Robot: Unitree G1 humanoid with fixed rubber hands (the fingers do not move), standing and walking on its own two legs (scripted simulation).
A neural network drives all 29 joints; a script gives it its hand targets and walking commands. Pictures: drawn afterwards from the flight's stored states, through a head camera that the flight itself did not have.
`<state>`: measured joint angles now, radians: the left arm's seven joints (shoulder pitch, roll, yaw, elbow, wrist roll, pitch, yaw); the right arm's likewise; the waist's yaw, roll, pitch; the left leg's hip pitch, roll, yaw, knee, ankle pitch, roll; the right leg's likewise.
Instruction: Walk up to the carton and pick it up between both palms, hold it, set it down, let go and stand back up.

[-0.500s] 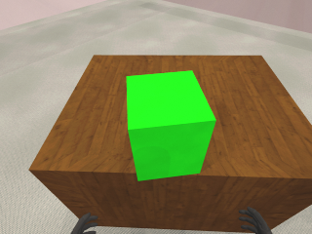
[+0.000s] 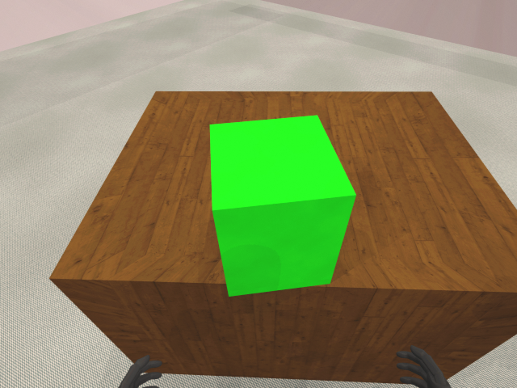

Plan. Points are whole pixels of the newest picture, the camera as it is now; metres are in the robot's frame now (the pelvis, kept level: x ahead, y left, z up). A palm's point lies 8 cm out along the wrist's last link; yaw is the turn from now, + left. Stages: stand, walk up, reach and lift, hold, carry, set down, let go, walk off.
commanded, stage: walk up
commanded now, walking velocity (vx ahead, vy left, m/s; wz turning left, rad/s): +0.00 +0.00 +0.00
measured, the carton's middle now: (272, 207) +0.44 -0.01 +0.04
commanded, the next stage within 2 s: none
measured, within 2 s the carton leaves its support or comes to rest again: neither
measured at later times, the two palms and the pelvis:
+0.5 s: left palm out of the picture +0.05 +0.23 -0.11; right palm out of the picture +0.07 -0.31 -0.11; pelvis -0.06 -0.03 -0.01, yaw +0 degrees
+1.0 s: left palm out of the picture -0.01 +0.26 -0.13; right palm out of the picture -0.07 -0.29 -0.10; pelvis -0.14 +0.01 -0.02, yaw +0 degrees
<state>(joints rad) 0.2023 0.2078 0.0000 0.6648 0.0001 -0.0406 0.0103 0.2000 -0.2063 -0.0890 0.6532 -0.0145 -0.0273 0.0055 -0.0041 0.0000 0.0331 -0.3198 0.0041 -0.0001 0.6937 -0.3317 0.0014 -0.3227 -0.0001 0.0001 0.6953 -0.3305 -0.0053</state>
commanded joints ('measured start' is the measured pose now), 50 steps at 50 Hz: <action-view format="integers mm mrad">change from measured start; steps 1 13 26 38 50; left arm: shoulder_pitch -78 -7 30 -21 31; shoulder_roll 295 302 381 281 349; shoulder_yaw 107 107 135 114 122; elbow -36 -70 -86 -64 -25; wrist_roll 37 12 56 33 33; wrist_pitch -35 37 8 28 -7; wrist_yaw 1 5 20 20 -2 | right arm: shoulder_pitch -57 25 81 198 49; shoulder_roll -266 -389 -317 -431 -388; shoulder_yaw -41 -67 -66 -107 -59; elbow -18 -45 -20 37 -13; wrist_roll -9 -2 2 -53 -24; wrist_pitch -38 -5 56 -10 -42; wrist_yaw -6 -27 -34 -23 -35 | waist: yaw -1 4 7 -54 17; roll -38 108 -111 177 134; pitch -11 -73 -65 78 8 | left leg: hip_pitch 4 23 -234 119 -37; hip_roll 68 251 -32 342 203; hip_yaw -105 -233 -39 -601 -248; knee -145 -146 509 -443 -90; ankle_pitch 58 524 -163 -584 216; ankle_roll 75 229 41 229 158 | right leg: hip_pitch -18 -58 -3 -515 32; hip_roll -97 15 -273 53 -7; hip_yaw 157 35 457 50 11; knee -209 197 -281 227 -56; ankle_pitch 34 154 228 -228 2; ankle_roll -76 -68 -163 -14 -62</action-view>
